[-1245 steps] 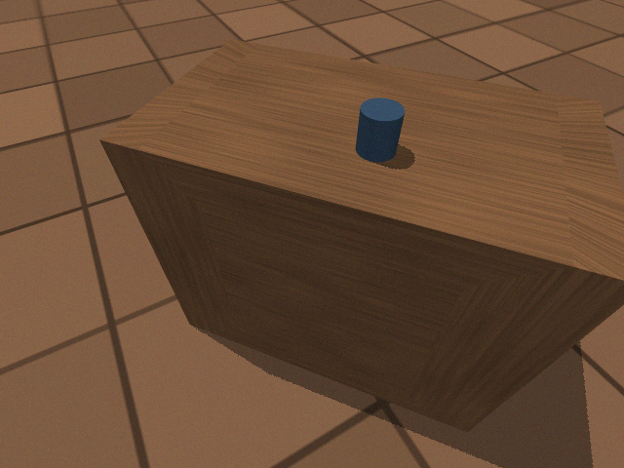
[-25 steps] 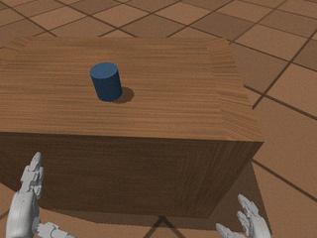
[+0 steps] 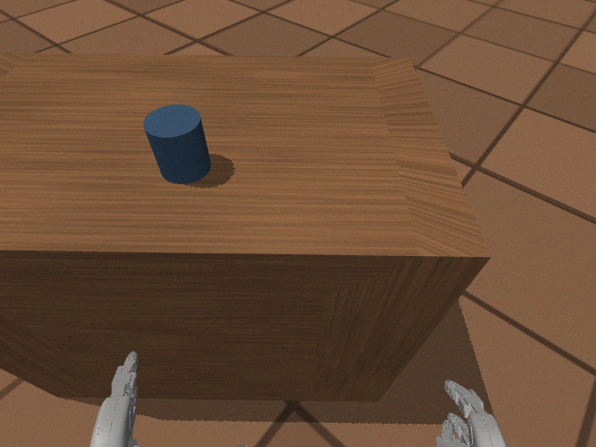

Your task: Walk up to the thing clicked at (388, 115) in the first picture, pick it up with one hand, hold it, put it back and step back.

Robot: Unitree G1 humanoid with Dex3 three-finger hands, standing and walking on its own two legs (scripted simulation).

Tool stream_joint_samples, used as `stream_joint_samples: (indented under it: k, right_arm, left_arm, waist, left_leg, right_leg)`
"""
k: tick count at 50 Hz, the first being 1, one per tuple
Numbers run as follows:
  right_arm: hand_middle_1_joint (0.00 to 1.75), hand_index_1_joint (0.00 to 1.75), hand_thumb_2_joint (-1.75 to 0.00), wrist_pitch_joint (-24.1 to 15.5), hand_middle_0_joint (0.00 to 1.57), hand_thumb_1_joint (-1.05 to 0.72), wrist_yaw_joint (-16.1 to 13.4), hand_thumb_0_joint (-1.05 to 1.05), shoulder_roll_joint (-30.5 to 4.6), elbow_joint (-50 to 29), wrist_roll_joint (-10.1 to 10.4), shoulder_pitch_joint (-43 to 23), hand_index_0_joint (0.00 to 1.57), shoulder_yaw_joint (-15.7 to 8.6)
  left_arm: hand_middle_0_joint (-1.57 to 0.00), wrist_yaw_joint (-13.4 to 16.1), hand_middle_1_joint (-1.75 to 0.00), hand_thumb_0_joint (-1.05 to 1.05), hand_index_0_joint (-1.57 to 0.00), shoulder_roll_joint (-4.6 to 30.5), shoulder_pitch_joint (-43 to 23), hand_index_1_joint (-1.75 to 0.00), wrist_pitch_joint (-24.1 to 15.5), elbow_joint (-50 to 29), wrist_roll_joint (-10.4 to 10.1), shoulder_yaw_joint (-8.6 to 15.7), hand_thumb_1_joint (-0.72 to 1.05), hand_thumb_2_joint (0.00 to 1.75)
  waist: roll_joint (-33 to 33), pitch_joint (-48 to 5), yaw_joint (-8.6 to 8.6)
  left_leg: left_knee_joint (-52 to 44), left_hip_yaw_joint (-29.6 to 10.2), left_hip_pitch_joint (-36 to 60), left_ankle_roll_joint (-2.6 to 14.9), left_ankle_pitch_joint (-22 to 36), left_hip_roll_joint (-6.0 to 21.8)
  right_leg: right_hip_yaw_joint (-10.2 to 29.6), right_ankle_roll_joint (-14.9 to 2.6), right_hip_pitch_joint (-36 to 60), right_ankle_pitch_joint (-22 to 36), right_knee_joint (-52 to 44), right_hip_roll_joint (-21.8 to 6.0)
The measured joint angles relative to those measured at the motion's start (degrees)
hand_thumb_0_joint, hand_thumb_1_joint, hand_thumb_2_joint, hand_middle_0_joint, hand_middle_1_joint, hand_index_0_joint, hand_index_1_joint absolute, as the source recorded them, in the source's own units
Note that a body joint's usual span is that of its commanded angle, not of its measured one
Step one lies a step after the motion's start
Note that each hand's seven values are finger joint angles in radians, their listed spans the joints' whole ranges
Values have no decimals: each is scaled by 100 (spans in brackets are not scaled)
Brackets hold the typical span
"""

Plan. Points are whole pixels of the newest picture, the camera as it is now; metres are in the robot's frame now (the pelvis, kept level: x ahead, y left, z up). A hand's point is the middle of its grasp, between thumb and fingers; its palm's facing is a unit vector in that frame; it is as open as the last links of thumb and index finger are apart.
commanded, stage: home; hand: left
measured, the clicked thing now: (179, 145) +0.53 +0.19 +0.11
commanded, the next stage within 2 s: stand in 1.96 s
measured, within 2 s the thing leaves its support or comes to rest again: neither
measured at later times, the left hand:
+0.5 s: hand (172, 428) +0.17 +0.17 -0.06, palm faces +0.13 -0.95 -0.27, open 17.6 cm
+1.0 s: hand (172, 429) +0.17 +0.17 -0.07, palm faces +0.13 -0.95 -0.28, open 17.6 cm
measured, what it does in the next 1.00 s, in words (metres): stands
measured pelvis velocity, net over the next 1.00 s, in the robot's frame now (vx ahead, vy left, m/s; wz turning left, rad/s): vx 0.00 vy -0.01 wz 0.00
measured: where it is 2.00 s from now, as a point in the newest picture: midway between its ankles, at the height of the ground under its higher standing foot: outside the picture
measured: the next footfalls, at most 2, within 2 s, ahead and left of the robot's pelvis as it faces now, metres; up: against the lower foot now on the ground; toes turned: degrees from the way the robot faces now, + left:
none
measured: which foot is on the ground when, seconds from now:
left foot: down 0.00-1.00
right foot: down 0.00-1.00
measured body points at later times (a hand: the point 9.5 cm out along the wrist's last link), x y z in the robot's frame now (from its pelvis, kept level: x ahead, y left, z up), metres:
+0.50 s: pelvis +0.00 -0.01 +0.00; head +0.03 -0.01 +0.45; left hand +0.16 +0.22 -0.04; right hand +0.17 -0.25 -0.09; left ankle +0.00 +0.13 -0.70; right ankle +0.00 -0.15 -0.70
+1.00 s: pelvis +0.00 -0.01 -0.01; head +0.03 -0.01 +0.44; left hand +0.16 +0.22 -0.04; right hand +0.16 -0.25 -0.09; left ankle +0.00 +0.13 -0.70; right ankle +0.00 -0.15 -0.70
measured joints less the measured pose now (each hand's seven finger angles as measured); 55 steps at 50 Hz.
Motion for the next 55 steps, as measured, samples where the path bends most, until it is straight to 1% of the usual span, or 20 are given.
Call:
stream_joint_samples:
  k: [6,11,18,28,34,55]
  right_arm:
    - [30,30,-90,41,20,-89,-12,1,-25,29,7,-2,20,-23]
    - [30,30,-90,77,20,-89,-28,1,-20,-17,12,-29,20,-22]
    - [30,30,-90,27,20,-89,-98,1,-28,-93,12,-110,20,2]
    - [30,30,-90,-16,20,-89,-173,1,-17,-142,6,-147,20,41]
    - [30,30,-90,-44,20,-89,-233,1,-15,-164,7,-113,20,47]
    - [30,30,-90,-170,20,-89,-358,1,-12,-235,-14,5,20,52]
  left_arm:
    - [-5,87,-4,-1,-5,-55,38,-4,117,-138,10,-44,-59,2]
    - [-5,109,-4,-1,-5,-88,116,-4,310,-173,7,-66,-59,2]
    - [-5,186,-5,-1,-5,-23,127,-4,574,-404,-9,-68,-59,3]
    - [-5,179,-5,-1,-5,-75,174,-5,954,-609,-1,-99,-57,4]
    - [-6,194,-5,-1,-5,-44,208,-5,1156,-766,-12,-76,-56,4]
    - [-5,219,-5,-1,-5,-17,310,-4,1560,-1139,-5,-85,-58,3]
  waist:
    - [48,-93,-49]
    - [1,-117,-25]
    - [12,-94,7]
    - [47,-195,-8]
    - [31,-205,-7]
    - [71,-312,-39]
  left_leg:
    - [4,43,-24,1,-15,28]
    - [27,39,-62,-17,-23,44]
    - [68,-17,-116,-47,-22,43]
    - [137,-54,-199,-64,-61,54]
    - [202,-79,-236,-75,-97,63]
    - [405,-95,-421,-73,-203,70]
  right_leg:
    - [43,-1,-54,-5,21,26]
    - [41,-20,-104,-19,62,43]
    - [-13,-51,-144,-44,119,44]
    - [-47,-68,-217,-94,191,56]
    - [-70,-77,-241,-128,242,66]
    - [-78,-72,-410,-218,415,76]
